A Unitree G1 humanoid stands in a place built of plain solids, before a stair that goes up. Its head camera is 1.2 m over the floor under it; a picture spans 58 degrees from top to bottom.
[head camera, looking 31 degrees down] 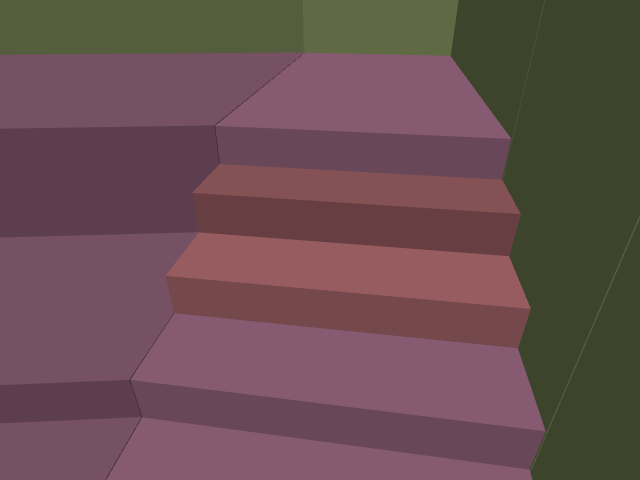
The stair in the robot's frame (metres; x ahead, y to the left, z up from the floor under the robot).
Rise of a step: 0.17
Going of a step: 0.30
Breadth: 1.18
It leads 8 degrees to the right of straight ahead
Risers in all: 4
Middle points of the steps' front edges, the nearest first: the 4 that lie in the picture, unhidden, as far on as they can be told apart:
0.81 -0.02 0.17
1.11 -0.06 0.34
1.40 -0.10 0.51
1.70 -0.15 0.68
